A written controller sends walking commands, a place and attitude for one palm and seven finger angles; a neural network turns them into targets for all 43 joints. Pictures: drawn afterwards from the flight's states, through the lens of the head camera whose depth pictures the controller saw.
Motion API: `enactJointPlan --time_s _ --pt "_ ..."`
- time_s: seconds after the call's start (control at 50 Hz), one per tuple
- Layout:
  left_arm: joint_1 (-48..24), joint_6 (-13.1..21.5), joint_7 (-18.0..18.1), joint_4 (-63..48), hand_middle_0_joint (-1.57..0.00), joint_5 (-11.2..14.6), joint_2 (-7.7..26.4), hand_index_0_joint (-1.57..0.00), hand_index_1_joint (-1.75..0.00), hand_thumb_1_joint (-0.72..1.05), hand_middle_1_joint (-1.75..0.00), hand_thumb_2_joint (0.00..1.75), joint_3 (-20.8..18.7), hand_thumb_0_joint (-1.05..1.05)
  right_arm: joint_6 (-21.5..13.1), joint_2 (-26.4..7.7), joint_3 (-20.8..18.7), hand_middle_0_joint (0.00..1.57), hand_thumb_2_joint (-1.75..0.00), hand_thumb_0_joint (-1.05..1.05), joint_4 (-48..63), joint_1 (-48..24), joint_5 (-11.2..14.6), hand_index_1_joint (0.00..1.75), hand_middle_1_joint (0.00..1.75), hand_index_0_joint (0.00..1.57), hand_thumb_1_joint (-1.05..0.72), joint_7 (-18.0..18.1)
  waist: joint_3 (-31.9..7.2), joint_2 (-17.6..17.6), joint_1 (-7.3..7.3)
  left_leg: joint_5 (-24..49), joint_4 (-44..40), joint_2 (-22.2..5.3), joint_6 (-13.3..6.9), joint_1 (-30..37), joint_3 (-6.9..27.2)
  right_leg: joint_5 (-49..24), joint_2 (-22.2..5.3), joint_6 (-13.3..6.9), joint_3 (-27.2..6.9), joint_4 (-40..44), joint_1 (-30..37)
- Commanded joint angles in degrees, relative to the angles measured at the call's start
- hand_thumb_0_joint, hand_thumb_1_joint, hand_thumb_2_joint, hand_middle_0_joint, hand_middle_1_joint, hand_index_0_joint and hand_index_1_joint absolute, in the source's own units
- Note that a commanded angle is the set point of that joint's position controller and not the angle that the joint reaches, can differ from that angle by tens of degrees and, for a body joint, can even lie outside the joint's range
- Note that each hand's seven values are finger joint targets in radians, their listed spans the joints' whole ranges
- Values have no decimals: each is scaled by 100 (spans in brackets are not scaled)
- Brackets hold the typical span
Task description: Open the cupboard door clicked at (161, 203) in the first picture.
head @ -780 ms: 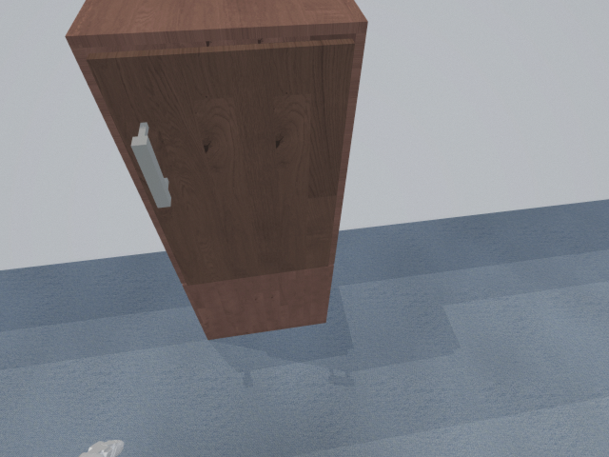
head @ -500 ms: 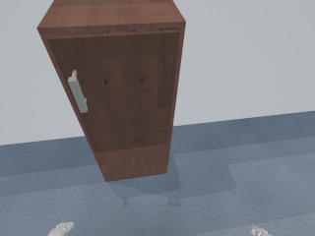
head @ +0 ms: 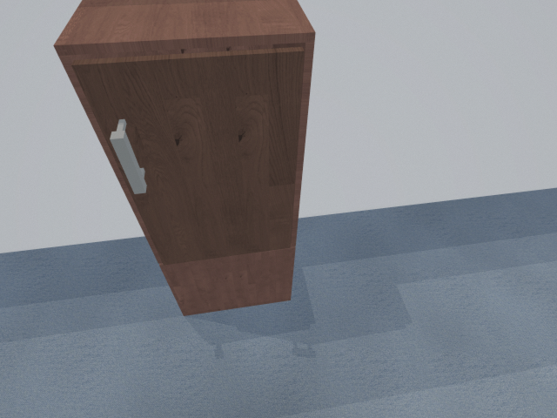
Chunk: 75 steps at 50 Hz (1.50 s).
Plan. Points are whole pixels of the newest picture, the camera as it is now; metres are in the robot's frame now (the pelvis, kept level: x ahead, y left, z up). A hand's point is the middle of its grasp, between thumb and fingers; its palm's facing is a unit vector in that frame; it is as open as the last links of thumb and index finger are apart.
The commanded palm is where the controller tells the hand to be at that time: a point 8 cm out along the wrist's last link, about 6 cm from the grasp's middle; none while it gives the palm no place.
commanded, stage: stand and wait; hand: left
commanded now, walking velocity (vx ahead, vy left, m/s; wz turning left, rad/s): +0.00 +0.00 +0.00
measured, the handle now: (131, 157) +0.54 +0.32 +0.05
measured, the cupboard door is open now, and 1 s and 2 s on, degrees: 1 1 1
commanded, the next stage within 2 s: look at it before walking up in 0.30 s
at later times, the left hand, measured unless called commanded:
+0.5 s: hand out of the picture +0.06 +0.23 -0.16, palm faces +0.00 -0.95 -0.30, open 7.4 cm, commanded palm none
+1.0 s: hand out of the picture +0.06 +0.24 -0.16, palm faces +0.01 -0.95 -0.31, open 7.4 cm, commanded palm none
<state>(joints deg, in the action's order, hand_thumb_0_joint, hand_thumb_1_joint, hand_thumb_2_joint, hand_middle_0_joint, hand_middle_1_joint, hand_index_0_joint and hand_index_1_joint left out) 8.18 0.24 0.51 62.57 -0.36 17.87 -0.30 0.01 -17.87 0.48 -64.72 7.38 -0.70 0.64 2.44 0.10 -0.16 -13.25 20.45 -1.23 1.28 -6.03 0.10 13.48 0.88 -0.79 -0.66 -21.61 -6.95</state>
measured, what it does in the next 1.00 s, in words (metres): stands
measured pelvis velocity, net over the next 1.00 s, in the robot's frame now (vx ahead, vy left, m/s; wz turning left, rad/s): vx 0.00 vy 0.00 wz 0.01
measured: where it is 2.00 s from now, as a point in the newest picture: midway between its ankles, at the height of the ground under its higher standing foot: outside the picture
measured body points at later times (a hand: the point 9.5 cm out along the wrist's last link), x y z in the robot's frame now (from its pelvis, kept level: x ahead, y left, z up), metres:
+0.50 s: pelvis -0.01 +0.00 +0.00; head +0.00 +0.00 +0.45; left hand +0.06 +0.28 -0.14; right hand +0.06 -0.28 -0.14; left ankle -0.02 +0.13 -0.75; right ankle -0.02 -0.11 -0.75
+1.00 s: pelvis +0.00 +0.00 +0.00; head +0.00 +0.00 +0.45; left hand +0.06 +0.29 -0.14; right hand +0.07 -0.28 -0.14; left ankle -0.02 +0.13 -0.75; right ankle -0.02 -0.11 -0.75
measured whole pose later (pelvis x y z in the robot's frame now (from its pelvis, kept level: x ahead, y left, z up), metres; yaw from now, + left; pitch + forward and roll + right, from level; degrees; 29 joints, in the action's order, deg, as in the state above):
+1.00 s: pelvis +0.00 +0.00 +0.00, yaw +0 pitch -1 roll +0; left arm 7.9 0.6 0.5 63.3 -0.5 17.6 -0.6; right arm -0.6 -17.3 0.7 -64.9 6.9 -0.7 0.9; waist 1.5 0.4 -0.3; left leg -11.9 18.5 -1.1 1.2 -5.5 0.4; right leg 12.0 0.7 -0.6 -0.4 -19.3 -6.1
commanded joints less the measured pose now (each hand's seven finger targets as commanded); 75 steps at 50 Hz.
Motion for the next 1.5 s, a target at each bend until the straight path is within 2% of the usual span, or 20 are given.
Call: enactJointPlan --time_s 0.0,0.22,0.46,0.94,1.0,1.06,1.1,1.12,1.16,1.18,1.2,1.22,1.24,1.26,1.28,1.3,1.32,1.36,1.42,1.48 --pt "-201 134 53 -375 -20 -11 1081 -20 -30 90 -30 90 -195 0 -175 -1017 -203 20 -90 0 359 -268 8 30 30 20 -90 66 -501 34 9 1108 -232 -549 -234 71 357 -1443 -770 -73 -520 297 83" --pt "-219 124 47 -337 -20 -21 995 -20 -30 90 -30 90 -178 0 -177 -964 -200 20 -90 0 309 -209 -1 30 30 20 -90 62 -353 13 16 874 -310 -534 -218 -29 397 -973 -728 -50 -561 408 -121" --pt "-174 149 47 -308 -20 -20 1013 -20 -30 90 -30 90 -200 0 -198 -977 -209 20 -90 0 316 -186 2 30 30 20 -90 75 -498 5 20 1153 -278 -561 -214 82 384 -1355 -744 -55 -529 363 -12" --pt "-162 144 44 -271 -20 -21 1064 -20 -30 90 -30 90 -204 0 -206 -1053 -193 20 -90 0 319 -236 3 30 30 20 -90 89 -427 -53 -2 1389 -387 -577 -217 155 441 -1458 -753 -34 -468 446 71" --pt "251 43 58 -108 -20 -28 466 -20 -30 90 -30 90 -94 0 -101 -408 -51 20 -90 0 172 153 -23 30 30 20 -90 47 -416 31 -13 616 -221 -476 -189 -7 360 -487 -735 54 -315 385 87" --pt "414 -31 14 -147 -20 -65 561 -20 -30 90 -30 90 -154 0 -29 -405 -92 20 -90 0 203 276 -60 30 30 20 -90 11 118 249 -74 -501 121 -250 -240 -687 321 1065 -786 -42 -542 505 -191" --pt "641 -42 -1 -169 -20 -67 658 -20 -30 90 -30 90 -233 0 -20 -320 -101 20 -90 0 290 352 -71 30 30 20 -90 6 260 574 -144 -761 597 -56 -234 -1226 147 1526 -1018 -224 -789 673 35" --pt "758 -38 4 -176 -20 -66 680 -20 -30 90 -30 90 -273 0 -25 -281 -118 20 -90 0 338 361 -82 30 30 20 -90 7 336 685 -167 -854 987 -2 -217 -1407 -17 1692 -1263 -365 -1019 805 21" --pt "876 13 23 -229 -20 -75 662 -20 -30 90 -30 90 -325 0 -56 -184 -160 20 -90 0 415 486 -84 30 30 20 -90 10 462 825 -116 -1060 1478 -76 -214 -1521 -170 1334 -1640 -661 -1253 851 -64" --pt "887 45 31 -250 -20 -79 600 -20 -30 90 -30 90 -337 0 -86 -112 -169 20 -90 0 407 644 -74 30 30 20 -90 8 444 696 -41 -1067 1312 -134 -234 -1375 -215 870 -1665 -729 -1095 638 -107" --pt "823 46 27 -283 -20 -77 556 -20 -30 90 -30 90 -343 0 -113 -38 -192 20 -90 0 343 932 -61 30 30 20 -90 2 410 461 96 -845 976 -146 -278 -925 -270 657 -1549 -655 -736 302 -348" --pt "697 36 9 -322 -20 -66 401 -20 -30 90 -30 90 -326 0 -152 -32 -193 20 -90 0 223 1311 -56 30 30 20 -90 1 363 107 246 -441 451 -217 -365 -330 -60 556 -1151 -430 -218 -300 -750" --pt "601 24 -25 -398 -20 -61 131 -20 -30 90 -30 90 -295 0 -191 -278 -267 20 -90 0 59 1748 -94 30 30 20 -90 18 434 -834 381 -23 -33 -777 -654 105 989 692 -444 -110 463 -1492 -1374" --pt "303 65 -20 -548 -20 -71 -136 -20 -30 90 -30 90 -219 0 -232 -578 -361 20 -90 0 -110 2339 -127 30 30 20 -90 89 532 -1887 594 855 -662 -1607 -1171 681 2380 1722 -3 78 818 -2886 -2503" --pt "45 105 20 -705 -20 -107 -51 -20 -30 90 -30 90 -239 0 -246 -411 -315 20 -90 0 -168 2588 -114 30 30 20 -90 174 659 -1307 598 1963 -598 -1881 -1561 890 2775 2117 -189 7 304 -3671 -3126" --pt "28 147 9 -689 -20 -98 -73 -20 -30 90 -30 90 -256 0 -277 -244 -277 20 -90 0 -159 2560 -84 30 30 20 -90 215 583 -667 491 2781 -362 -1984 -1718 1040 2643 1925 -394 -14 111 -3969 -3296" --pt "85 158 -16 -647 -20 -77 -174 -20 -30 90 -30 90 -255 0 -308 -204 -280 20 -90 0 -44 2315 -93 30 30 20 -90 225 486 -572 405 3016 -349 -1872 -1645 940 2260 1690 -555 38 26 -4073 -3208" --pt "299 115 -67 -569 -20 -54 -309 -20 -30 90 -30 90 -252 0 -353 -86 -279 20 -90 0 56 1975 -74 30 30 20 -90 246 292 -717 196 2911 -421 -1466 -1416 721 1635 1158 -584 144 104 -3856 -2892" --pt "224 51 -87 -625 -20 -47 -450 -20 -30 90 -30 90 -248 0 -351 -2 -302 20 -90 0 45 1978 -56 30 30 20 -90 272 263 -678 183 3134 -402 -1198 -1243 508 1189 782 -513 226 279 -3159 -2601" --pt "135 42 -63 -734 -20 -29 -556 -20 -30 90 -30 90 -261 0 -290 -5 -351 20 -90 0 71 1832 -77 30 30 20 -90 260 207 -932 160 3009 -191 -1101 -1082 95 982 526 -415 176 426 -2145 -1876"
